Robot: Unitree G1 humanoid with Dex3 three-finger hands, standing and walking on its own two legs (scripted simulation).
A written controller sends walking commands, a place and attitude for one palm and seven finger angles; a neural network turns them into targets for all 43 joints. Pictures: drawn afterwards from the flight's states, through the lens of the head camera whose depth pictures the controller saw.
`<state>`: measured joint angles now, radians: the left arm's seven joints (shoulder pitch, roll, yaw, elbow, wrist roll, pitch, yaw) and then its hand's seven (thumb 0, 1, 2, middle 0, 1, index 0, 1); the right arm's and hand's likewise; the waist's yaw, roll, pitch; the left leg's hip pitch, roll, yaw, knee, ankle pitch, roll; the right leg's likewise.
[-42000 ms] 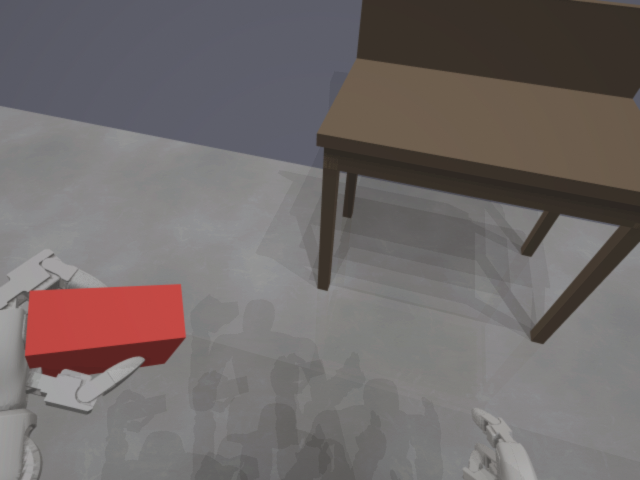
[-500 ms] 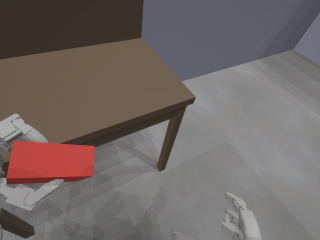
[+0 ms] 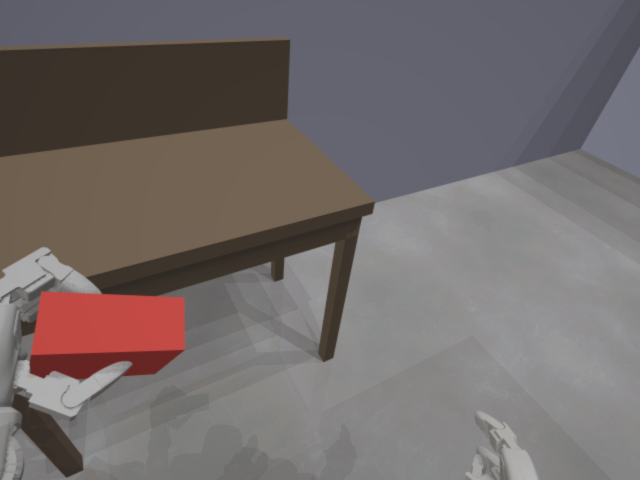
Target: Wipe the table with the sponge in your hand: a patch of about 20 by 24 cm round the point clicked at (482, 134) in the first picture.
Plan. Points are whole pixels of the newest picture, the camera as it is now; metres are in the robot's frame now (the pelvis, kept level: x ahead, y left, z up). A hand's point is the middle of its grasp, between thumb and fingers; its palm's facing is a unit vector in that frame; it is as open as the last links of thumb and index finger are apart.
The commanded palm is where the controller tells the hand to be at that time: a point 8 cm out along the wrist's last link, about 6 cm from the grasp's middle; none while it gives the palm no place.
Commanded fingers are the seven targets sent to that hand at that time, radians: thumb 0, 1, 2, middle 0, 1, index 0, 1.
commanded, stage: stop stepping back and stand still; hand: left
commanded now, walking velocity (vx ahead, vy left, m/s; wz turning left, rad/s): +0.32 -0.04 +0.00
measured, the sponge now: (128, 338) +0.22 +0.20 +0.14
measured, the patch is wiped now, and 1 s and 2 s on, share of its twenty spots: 1.00 1.00 1.00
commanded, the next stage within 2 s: stand and wait in 0.76 s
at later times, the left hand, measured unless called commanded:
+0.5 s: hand (55, 358) +0.17 +0.23 +0.19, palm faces +0.44 -0.82 -0.36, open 9.6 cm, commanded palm +0.12 +0.27 +0.19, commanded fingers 0.00 0.10 1.30 -1.20 -1.60 -1.20 -1.60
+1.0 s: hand (46, 359) +0.18 +0.25 +0.17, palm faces +0.46 -0.83 -0.31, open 9.6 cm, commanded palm +0.13 +0.28 +0.19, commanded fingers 0.00 0.10 1.30 -1.20 -1.60 -1.20 -1.60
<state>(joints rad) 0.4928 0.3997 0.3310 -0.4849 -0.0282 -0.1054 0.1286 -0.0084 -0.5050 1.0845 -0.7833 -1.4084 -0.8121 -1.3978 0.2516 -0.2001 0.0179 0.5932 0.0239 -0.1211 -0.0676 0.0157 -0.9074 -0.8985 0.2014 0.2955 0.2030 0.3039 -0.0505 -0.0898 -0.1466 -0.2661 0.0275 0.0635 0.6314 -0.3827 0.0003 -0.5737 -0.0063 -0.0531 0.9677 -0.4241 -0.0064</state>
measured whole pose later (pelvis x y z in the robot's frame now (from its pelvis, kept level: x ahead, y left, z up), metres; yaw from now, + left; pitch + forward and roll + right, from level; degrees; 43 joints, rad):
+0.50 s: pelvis -0.03 -0.02 +0.01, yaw +2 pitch -2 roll +0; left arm 0.45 0.41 0.34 -0.47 -0.03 -0.10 0.16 -0.01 -0.51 1.08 -0.78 -1.41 -0.81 -1.40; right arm 0.25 -0.19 0.03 0.61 0.01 -0.13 -0.06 0.02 -0.91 -0.90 0.20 0.30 0.20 0.30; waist -0.04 -0.04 -0.08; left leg -0.29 0.03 0.03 0.60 -0.28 -0.01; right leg -0.40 0.01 -0.05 0.75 -0.40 0.01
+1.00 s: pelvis -0.02 -0.01 +0.01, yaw +3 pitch +0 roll -1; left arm 0.45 0.32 0.29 -0.43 -0.04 -0.12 0.16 -0.01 -0.50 1.08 -0.78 -1.41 -0.81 -1.40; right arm 0.20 -0.20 0.03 0.64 0.00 -0.11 -0.06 0.02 -0.91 -0.90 0.20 0.30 0.20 0.30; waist 0.00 0.00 -0.06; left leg -0.25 0.01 0.00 0.54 -0.28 0.01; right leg -0.27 0.03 -0.05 0.45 -0.18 -0.02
